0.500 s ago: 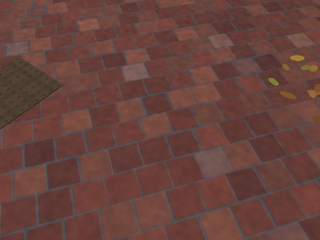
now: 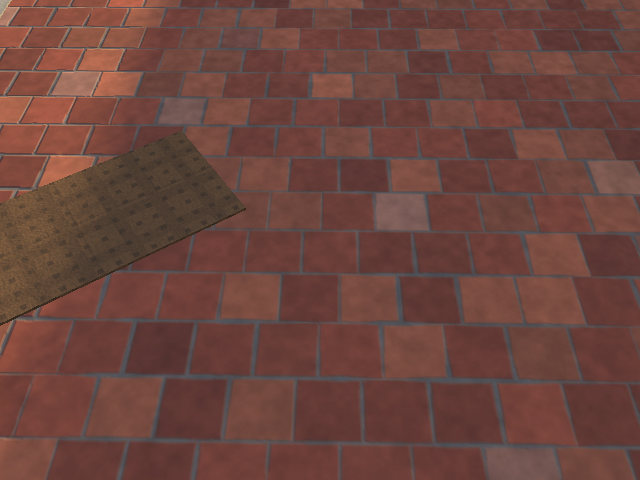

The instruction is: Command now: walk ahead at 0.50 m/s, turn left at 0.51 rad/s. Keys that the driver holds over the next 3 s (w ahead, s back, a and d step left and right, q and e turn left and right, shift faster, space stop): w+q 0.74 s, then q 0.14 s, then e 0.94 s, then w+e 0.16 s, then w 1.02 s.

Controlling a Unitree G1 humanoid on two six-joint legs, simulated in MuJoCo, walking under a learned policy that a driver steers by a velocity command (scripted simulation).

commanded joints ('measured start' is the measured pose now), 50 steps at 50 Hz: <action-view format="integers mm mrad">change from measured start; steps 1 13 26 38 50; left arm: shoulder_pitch -65 -80 -356 -10 -153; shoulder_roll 164 120 79 172 156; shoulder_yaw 34 4 0 37 17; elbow -66 -146 -227 -187 -117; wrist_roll -7 -35 -13 -20 -29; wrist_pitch -9 -24 -12 -23 17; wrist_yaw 14 -8 -14 -22 -15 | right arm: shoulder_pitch -71 255 154 237 44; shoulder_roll -12 -234 -152 -143 -13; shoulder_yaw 7 -74 -42 -18 10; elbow -77 -98 -109 -144 -214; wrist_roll -5 -1 -6 17 -29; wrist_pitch -10 -16 -38 -26 13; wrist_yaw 21 24 -24 -29 -11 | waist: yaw -7 -172 -114 23 -48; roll -76 106 32 -234 -129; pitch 52 -347 -2 -219 -114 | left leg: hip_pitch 23 1073 428 -110 282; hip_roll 9 207 -35 -134 -81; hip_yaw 39 -751 -181 -135 31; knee -130 -610 -671 432 -185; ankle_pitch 109 -369 19 -473 -27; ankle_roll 4 401 205 4 -33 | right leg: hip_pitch -48 -732 -492 302 -134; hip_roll -278 -12 -54 -424 -226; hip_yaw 62 274 239 880 192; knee -137 1160 353 60 29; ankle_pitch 244 -390 306 -256 653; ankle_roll -127 51 98 -194 -169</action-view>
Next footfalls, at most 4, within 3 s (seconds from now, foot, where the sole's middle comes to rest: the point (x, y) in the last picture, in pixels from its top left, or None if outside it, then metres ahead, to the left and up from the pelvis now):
0.22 left None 0.28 0.15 -0.78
0.70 right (336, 422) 0.62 0.04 -0.78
1.12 left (203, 419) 0.61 0.33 -0.78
1.46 right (321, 394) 0.69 0.07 -0.78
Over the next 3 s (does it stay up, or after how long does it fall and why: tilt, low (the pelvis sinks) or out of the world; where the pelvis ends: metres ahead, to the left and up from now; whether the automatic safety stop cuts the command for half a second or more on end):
stays up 1.12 0.14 -0.02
